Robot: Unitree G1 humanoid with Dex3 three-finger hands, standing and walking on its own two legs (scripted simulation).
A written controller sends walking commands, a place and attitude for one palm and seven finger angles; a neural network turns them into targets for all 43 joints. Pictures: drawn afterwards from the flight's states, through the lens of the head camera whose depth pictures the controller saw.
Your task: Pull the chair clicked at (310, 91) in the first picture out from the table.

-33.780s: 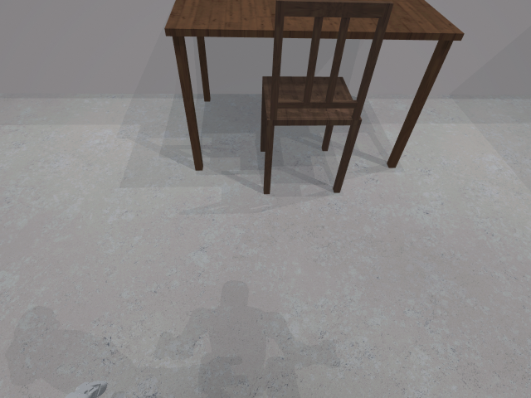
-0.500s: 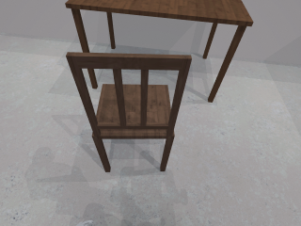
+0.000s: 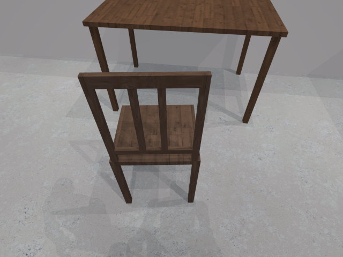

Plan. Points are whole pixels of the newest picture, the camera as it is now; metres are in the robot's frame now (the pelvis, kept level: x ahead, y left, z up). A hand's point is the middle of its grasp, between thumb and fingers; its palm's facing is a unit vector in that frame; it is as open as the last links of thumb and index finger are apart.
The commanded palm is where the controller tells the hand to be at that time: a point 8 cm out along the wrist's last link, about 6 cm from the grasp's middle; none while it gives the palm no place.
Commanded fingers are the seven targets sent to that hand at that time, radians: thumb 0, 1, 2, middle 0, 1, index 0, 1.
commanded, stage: let the arm hang, fingers relaxed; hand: left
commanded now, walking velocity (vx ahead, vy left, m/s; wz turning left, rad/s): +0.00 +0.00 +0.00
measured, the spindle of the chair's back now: (138, 122) +0.56 +0.16 -0.07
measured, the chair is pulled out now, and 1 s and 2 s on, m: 0.57 0.57 0.57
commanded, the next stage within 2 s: look to check the result in 0.34 s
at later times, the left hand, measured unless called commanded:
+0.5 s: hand out of the picture -0.01 +0.15 -0.18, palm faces +0.05 -0.98 -0.17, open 7.4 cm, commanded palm none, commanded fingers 0.00 0.90 0.90 -0.20 -0.30 -0.20 -0.30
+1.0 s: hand out of the picture -0.01 +0.15 -0.18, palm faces +0.05 -0.98 -0.17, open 7.4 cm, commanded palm none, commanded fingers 0.00 0.90 0.90 -0.20 -0.30 -0.20 -0.30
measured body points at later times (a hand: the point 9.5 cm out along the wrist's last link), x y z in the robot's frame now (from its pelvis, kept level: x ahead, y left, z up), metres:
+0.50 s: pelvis +0.00 -0.01 +0.00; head +0.01 -0.01 +0.45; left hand -0.01 +0.20 -0.16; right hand -0.04 -0.21 -0.16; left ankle -0.01 +0.13 -0.74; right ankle +0.03 -0.12 -0.74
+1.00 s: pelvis +0.00 -0.01 +0.00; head +0.02 -0.01 +0.45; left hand -0.01 +0.20 -0.16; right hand -0.03 -0.21 -0.16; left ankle -0.01 +0.13 -0.74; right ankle +0.03 -0.12 -0.74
